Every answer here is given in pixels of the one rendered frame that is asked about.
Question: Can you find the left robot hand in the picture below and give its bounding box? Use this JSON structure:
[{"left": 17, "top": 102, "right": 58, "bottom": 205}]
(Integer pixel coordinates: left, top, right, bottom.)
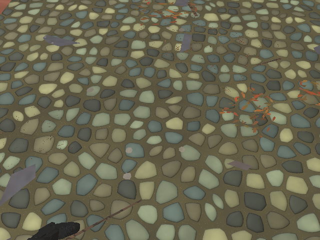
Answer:
[{"left": 27, "top": 222, "right": 80, "bottom": 240}]

